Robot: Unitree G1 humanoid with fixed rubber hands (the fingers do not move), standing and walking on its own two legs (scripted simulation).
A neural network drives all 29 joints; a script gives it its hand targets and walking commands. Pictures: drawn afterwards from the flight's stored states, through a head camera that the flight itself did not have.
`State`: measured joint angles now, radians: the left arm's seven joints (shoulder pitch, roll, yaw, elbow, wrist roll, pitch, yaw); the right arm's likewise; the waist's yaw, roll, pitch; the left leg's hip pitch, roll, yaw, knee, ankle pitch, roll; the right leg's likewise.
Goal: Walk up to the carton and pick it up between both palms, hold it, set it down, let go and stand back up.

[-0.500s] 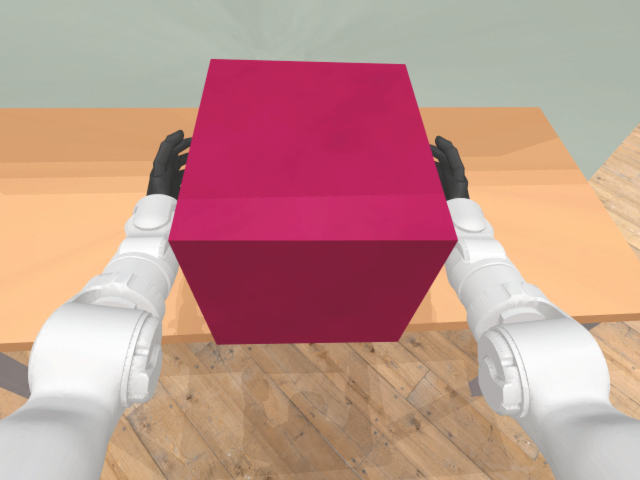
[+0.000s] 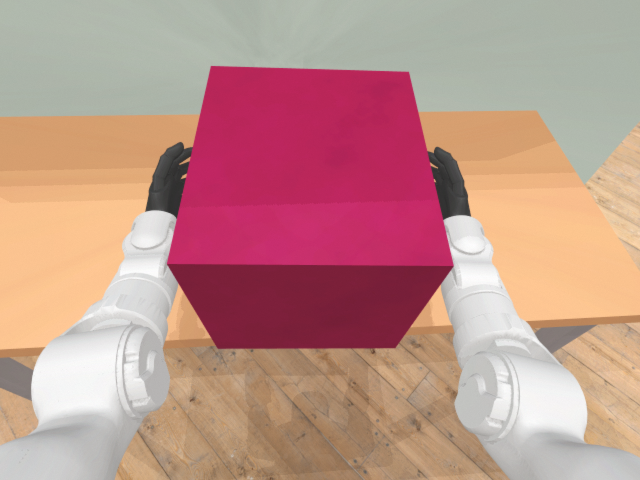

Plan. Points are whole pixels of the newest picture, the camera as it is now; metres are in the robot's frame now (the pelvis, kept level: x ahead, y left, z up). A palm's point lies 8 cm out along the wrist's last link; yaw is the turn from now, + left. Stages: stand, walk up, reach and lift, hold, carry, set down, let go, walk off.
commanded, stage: reach and lift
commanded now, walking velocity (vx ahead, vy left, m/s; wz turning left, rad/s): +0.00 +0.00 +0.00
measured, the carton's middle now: (309, 216) +0.47 +0.02 +0.03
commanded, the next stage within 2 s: none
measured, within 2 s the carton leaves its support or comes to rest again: leaves its support in 0.60 s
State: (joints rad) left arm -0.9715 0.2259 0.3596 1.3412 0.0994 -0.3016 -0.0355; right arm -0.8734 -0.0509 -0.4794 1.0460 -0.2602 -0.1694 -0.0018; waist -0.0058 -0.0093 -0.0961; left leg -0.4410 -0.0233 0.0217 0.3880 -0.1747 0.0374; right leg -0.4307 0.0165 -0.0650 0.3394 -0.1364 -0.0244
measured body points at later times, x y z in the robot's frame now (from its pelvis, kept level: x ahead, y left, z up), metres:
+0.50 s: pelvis +0.02 +0.01 +0.00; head +0.07 +0.02 +0.45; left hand +0.46 +0.20 +0.08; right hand +0.45 -0.17 +0.08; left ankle +0.00 +0.09 -0.74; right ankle +0.00 -0.10 -0.74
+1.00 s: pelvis +0.01 +0.01 +0.01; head +0.04 +0.02 +0.45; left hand +0.43 +0.21 +0.09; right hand +0.43 -0.16 +0.09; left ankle +0.00 +0.09 -0.74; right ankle +0.00 -0.10 -0.74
